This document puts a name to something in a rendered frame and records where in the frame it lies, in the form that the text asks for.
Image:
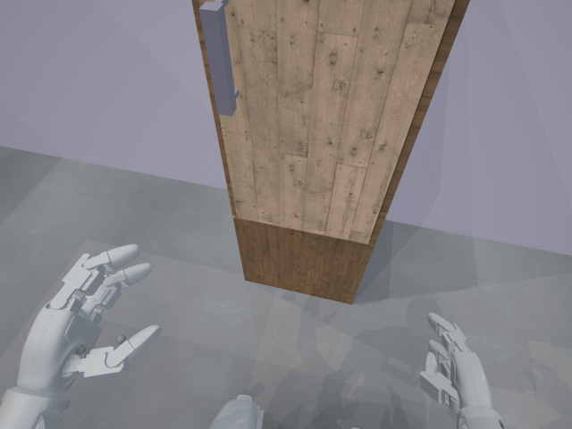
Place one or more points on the robot left forearm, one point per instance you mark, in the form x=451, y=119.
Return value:
x=24, y=408

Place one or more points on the handle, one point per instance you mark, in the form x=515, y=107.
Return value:
x=214, y=27

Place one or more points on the right robot hand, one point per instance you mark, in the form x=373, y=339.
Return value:
x=462, y=370

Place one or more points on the left robot hand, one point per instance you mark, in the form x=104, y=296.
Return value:
x=48, y=360

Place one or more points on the cupboard door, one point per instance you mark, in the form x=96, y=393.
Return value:
x=327, y=92

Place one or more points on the robot right forearm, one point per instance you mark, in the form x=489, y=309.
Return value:
x=479, y=417

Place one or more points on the left robot thigh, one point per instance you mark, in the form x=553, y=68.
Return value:
x=239, y=414

